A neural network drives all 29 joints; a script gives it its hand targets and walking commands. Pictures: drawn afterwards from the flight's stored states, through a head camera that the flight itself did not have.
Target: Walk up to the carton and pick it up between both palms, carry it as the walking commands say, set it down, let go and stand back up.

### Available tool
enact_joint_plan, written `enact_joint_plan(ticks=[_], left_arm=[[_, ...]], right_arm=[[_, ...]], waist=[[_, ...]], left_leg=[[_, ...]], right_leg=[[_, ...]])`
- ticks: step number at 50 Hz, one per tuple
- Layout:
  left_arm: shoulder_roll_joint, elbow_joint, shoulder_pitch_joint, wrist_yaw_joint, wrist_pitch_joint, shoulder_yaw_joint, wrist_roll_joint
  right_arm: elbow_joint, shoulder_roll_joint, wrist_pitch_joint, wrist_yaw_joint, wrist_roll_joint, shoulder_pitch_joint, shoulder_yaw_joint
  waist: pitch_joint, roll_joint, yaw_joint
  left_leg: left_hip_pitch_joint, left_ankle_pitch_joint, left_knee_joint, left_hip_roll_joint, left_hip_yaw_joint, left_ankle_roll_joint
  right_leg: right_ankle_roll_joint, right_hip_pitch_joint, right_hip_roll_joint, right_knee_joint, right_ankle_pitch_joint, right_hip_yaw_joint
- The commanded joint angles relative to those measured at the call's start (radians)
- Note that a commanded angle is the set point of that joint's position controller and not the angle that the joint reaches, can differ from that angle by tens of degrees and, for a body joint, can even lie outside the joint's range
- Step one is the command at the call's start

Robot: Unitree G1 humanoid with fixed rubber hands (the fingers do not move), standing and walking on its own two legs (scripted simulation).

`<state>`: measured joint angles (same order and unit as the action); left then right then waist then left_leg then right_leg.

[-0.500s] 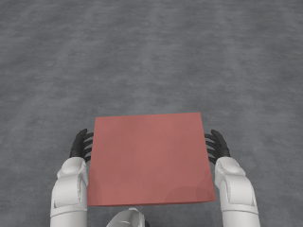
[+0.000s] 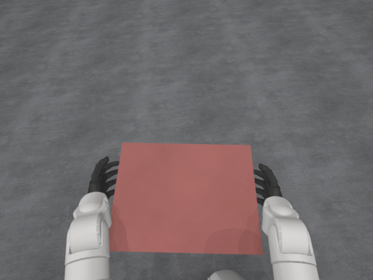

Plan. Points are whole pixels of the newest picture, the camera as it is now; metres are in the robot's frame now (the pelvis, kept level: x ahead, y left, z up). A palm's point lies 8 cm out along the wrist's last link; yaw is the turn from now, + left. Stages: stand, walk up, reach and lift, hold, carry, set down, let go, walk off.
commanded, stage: carry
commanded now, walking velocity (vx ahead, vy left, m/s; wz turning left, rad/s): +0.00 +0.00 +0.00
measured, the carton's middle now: (185, 204) +0.30 +0.02 -0.08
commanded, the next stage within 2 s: none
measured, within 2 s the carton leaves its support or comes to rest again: neither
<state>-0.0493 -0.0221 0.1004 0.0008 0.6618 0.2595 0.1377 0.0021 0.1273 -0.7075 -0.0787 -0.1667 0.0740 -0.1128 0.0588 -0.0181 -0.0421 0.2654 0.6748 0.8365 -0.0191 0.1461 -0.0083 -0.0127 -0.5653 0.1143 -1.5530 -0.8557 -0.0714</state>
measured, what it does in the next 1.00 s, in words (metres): walks ahead: right foot, then left foot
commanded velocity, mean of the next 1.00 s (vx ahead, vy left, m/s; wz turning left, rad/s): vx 0.00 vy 0.00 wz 0.00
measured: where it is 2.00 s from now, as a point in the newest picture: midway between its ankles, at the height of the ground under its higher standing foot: (187, 101)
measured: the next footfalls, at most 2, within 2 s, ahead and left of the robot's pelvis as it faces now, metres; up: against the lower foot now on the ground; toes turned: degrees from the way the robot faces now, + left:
right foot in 0.06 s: +0.10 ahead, -0.08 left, +0.00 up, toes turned +5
left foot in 0.34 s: +0.39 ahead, +0.03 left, +0.00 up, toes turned +10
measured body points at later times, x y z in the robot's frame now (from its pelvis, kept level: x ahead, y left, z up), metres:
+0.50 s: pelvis +0.42 -0.01 +0.01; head +0.48 -0.03 +0.46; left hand +0.73 +0.18 +0.03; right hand +0.71 -0.19 +0.00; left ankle +0.35 +0.03 -0.68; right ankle +0.28 -0.12 -0.58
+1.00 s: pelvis +0.82 +0.01 +0.01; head +0.88 +0.01 +0.46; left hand +1.14 +0.19 +0.02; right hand +1.11 -0.17 +0.00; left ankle +0.83 +0.07 -0.68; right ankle +0.69 -0.10 -0.62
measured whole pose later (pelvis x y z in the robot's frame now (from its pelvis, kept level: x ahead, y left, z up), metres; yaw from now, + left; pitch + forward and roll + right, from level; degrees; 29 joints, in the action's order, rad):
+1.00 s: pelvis +0.82 +0.01 +0.01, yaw -3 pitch +4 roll +0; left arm -0.06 0.09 0.21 -0.02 0.61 0.27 0.16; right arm -0.07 0.12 -0.64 -0.05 -0.22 0.13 -0.18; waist -0.04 0.01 0.03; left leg 0.47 0.45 0.85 0.02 0.15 -0.10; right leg 0.00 -0.39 0.08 -1.19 -0.57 -0.07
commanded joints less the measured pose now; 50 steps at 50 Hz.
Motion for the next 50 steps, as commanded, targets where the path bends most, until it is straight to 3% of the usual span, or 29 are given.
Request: enact_joint_plan(ticks=[1, 2, 3, 4, 5, 7, 9, 12, 13, 15, 16, 18, 19, 21, 25, 28, 29, 30, 31, 35, 37, 38, 39, 41, 43, 44, 45, 47, 50], left_arm=[[-0.661, 0.083, 0.298, -0.228, 0.012, -0.620, -0.217], [-0.688, 0.074, 0.342, -0.217, -0.005, -0.612, -0.211], [-0.682, -0.071, 0.375, -0.216, -0.013, -0.646, -0.245], [-0.683, 0.034, 0.321, -0.212, 0.007, -0.636, -0.216], [-0.673, -0.013, 0.276, -0.204, -0.001, -0.639, -0.208], [-0.583, 0.085, 0.314, -0.198, 0.004, -0.538, -0.114], [-0.672, -0.102, 0.443, -0.193, -0.023, -0.664, -0.184], [-0.640, -0.091, 0.414, -0.209, -0.061, -0.708, -0.208], [-0.649, -0.191, 0.453, -0.209, -0.067, -0.767, -0.258], [-0.657, -0.005, 0.380, -0.237, -0.067, -0.718, -0.235], [-0.640, -0.108, 0.413, -0.242, -0.086, -0.714, -0.241], [-0.665, -0.154, 0.548, -0.275, -0.090, -0.781, -0.298], [-0.701, -0.142, 0.613, -0.293, -0.071, -0.809, -0.318], [-0.687, 0.016, 0.508, -0.289, -0.046, -0.751, -0.292], [-0.679, 0.189, 0.304, -0.258, -0.021, -0.610, -0.196], [-0.735, 0.140, 0.259, -0.241, -0.036, -0.592, -0.179], [-0.713, 0.098, 0.279, -0.234, -0.039, -0.592, -0.174], [-0.712, 0.055, 0.281, -0.213, -0.028, -0.611, -0.172], [-0.711, 0.110, 0.201, -0.204, -0.025, -0.611, -0.146], [-0.696, -0.034, 0.377, -0.186, -0.009, -0.690, -0.173], [-0.652, -0.115, 0.400, -0.186, -0.023, -0.721, -0.175], [-0.682, -0.040, 0.404, -0.204, -0.016, -0.748, -0.194], [-0.640, -0.066, 0.499, -0.218, -0.036, -0.711, -0.187], [-0.624, -0.058, 0.452, -0.228, -0.053, -0.692, -0.198], [-0.687, -0.107, 0.473, -0.256, -0.048, -0.772, -0.258], [-0.761, -0.109, 0.528, -0.278, -0.036, -0.818, -0.293], [-0.731, 0.033, 0.515, -0.285, -0.027, -0.748, -0.245], [-0.730, 0.073, 0.455, -0.282, -0.031, -0.717, -0.255], [-0.777, 0.268, 0.323, -0.289, -0.052, -0.628, -0.193]], right_arm=[[0.252, 0.553, 0.055, 0.245, 0.289, 0.602, 0.584], [0.369, 0.536, 0.074, 0.253, 0.332, 0.737, 0.610], [0.437, 0.568, 0.086, 0.253, 0.387, 0.669, 0.679], [0.354, 0.577, 0.061, 0.261, 0.353, 0.614, 0.653], [0.320, 0.547, 0.050, 0.274, 0.346, 0.559, 0.610], [0.087, 0.574, 0.054, 0.290, 0.314, 0.524, 0.563], [0.115, 0.652, 0.082, 0.295, 0.319, 0.464, 0.579], [0.114, 0.621, 0.125, 0.279, 0.246, 0.407, 0.561], [0.181, 0.635, 0.138, 0.266, 0.254, 0.381, 0.569], [0.180, 0.609, 0.140, 0.250, 0.217, 0.473, 0.553], [0.130, 0.631, 0.142, 0.248, 0.191, 0.401, 0.532], [0.113, 0.652, 0.156, 0.231, 0.151, 0.311, 0.508], [0.100, 0.687, 0.138, 0.234, 0.135, 0.351, 0.500], [0.115, 0.615, 0.128, 0.242, 0.165, 0.488, 0.520], [0.141, 0.595, 0.110, 0.260, 0.268, 0.555, 0.583], [0.268, 0.646, 0.110, 0.286, 0.390, 0.701, 0.708], [0.285, 0.635, 0.116, 0.289, 0.384, 0.683, 0.702], [0.223, 0.643, 0.087, 0.298, 0.388, 0.599, 0.674], [0.315, 0.621, 0.098, 0.302, 0.412, 0.682, 0.696], [0.159, 0.603, 0.087, 0.317, 0.353, 0.555, 0.577], [0.078, 0.607, 0.089, 0.305, 0.284, 0.414, 0.510], [0.130, 0.581, 0.094, 0.294, 0.272, 0.453, 0.522], [0.077, 0.579, 0.095, 0.289, 0.219, 0.436, 0.487], [0.035, 0.626, 0.117, 0.281, 0.190, 0.404, 0.485], [0.196, 0.608, 0.149, 0.270, 0.223, 0.492, 0.497], [0.288, 0.631, 0.155, 0.260, 0.219, 0.567, 0.499], [0.049, 0.634, 0.119, 0.264, 0.145, 0.472, 0.435], [0.100, 0.607, 0.125, 0.264, 0.169, 0.482, 0.470], [0.008, 0.624, 0.136, 0.286, 0.187, 0.547, 0.502]], waist=[[0.213, 0.058, 0.037], [0.266, 0.069, 0.068], [0.399, 0.132, 0.116], [0.398, 0.333, 0.079], [0.434, 0.397, 0.099], [0.207, 0.192, 0.099], [0.188, 0.016, 0.118], [0.219, 0.113, 0.112], [0.282, -0.006, 0.102], [0.243, 0.066, 0.048], [0.355, 0.006, 0.024], [0.550, -0.303, -0.045], [0.478, -0.256, -0.015], [0.367, 0.029, 0.008], [0.224, 0.005, 0.008], [0.342, 0.028, 0.057], [0.440, 0.128, 0.102], [0.510, 0.266, 0.120], [0.457, 0.439, 0.129], [0.071, 0.044, 0.150], [0.272, -0.111, 0.110], [0.239, -0.063, 0.077], [0.237, 0.015, 0.042], [0.441, 0.113, -0.012], [0.473, -0.310, -0.001], [0.443, -0.328, 0.002], [0.386, -0.185, 0.004], [0.380, -0.052, 0.021], [0.370, -0.011, 0.027]], left_leg=[[-0.365, -1.368, -0.121, -0.152, -0.180, -0.088], [-0.206, -1.459, 0.014, -0.078, -0.049, -0.053], [0.054, -1.269, 0.430, -0.060, -0.001, 0.002], [0.362, -0.110, 0.610, 0.100, -0.079, 0.039], [0.369, -0.017, 0.701, 0.102, -0.130, 0.023], [0.548, 0.028, 0.695, 0.093, -0.174, 0.025], [0.768, 0.153, 0.692, 0.057, -0.181, -0.017], [0.844, 0.046, 0.396, 0.058, -0.022, -0.031], [0.674, -0.166, 0.191, 0.086, 0.027, -0.017], [0.066, -0.492, -0.198, 0.176, 0.155, 0.021], [-0.184, -0.780, -0.314, 0.131, 0.078, -0.013], [-0.655, -2.079, -0.183, -0.340, -0.550, -0.418], [-0.536, -2.071, -0.239, -0.345, -0.657, -0.440], [-0.485, -1.706, -0.264, -0.336, -0.603, -0.398], [-0.606, -1.858, -0.213, -0.254, -0.442, -0.212], [-0.241, -1.616, -0.085, -0.118, -0.121, -0.069], [-0.028, -1.372, 0.187, -0.102, -0.068, -0.015], [0.274, -0.605, 0.487, 0.033, -0.076, 0.041], [0.512, 0.031, 0.689, 0.107, -0.069, 0.036], [1.075, 0.387, 0.779, 0.064, -0.199, -0.062], [0.896, 0.102, 0.436, 0.030, -0.133, -0.051], [0.686, -0.056, 0.140, 0.000, -0.106, -0.037], [0.318, -0.325, -0.099, 0.040, -0.007, -0.001], [-0.287, -0.850, -0.328, 0.063, -0.025, -0.025], [-0.488, -2.230, -0.178, -0.311, -0.440, -0.275], [-0.410, -2.122, -0.215, -0.322, -0.533, -0.311], [-0.344, -1.890, -0.254, -0.294, -0.551, -0.315], [-0.385, -1.892, -0.236, -0.315, -0.570, -0.312], [-0.359, -1.813, -0.232, -0.290, -0.426, -0.222]], right_leg=[[0.022, -0.110, -0.049, 0.889, 0.441, 0.133], [0.003, 0.242, 0.071, 1.017, 0.738, 0.268], [0.061, 0.655, -0.014, 1.085, 1.360, 0.096], [0.176, 0.868, -0.299, 0.956, 2.346, -0.323], [0.343, 0.870, -0.392, 0.910, 2.573, -0.390], [0.269, 0.787, -0.363, 0.971, 2.328, -0.443], [0.336, 0.851, -0.360, 0.929, 2.108, -0.443], [0.193, 0.958, -0.249, 0.915, 2.223, -0.265], [0.137, 0.889, -0.218, 0.902, 2.208, -0.165], [0.032, 0.485, -0.130, 0.854, 2.301, -0.043], [0.020, 0.413, -0.181, 0.686, 2.040, -0.041], [-0.112, -0.045, 0.042, -0.065, 0.170, 0.007], [-0.055, -0.016, 0.003, -0.062, 0.208, -0.069], [0.006, -0.156, -0.039, 0.013, 0.267, -0.111], [0.029, -0.339, -0.036, 0.474, 0.226, 0.022], [0.035, 0.308, 0.020, 1.011, 0.791, 0.207], [0.084, 0.634, -0.080, 1.058, 1.411, 0.066], [0.277, 0.930, -0.322, 0.861, 2.305, -0.249], [0.390, 1.046, -0.422, 0.844, 2.652, -0.310], [0.331, 0.930, -0.386, 0.889, 2.060, -0.423], [0.283, 0.942, -0.364, 0.886, 1.904, -0.311], [0.236, 0.750, -0.305, 0.918, 1.761, -0.214], [0.182, 0.496, -0.218, 0.949, 1.715, -0.008], [0.091, 0.369, -0.204, 0.658, 1.565, 0.035], [-0.027, 0.075, 0.024, 0.158, 0.202, 0.096], [-0.023, 0.095, 0.002, 0.142, 0.200, 0.012], [0.010, 0.052, -0.016, 0.182, 0.248, -0.022], [0.010, -0.016, -0.048, 0.304, 0.297, -0.043], [0.017, 0.036, -0.090, 0.653, 0.299, 0.017]])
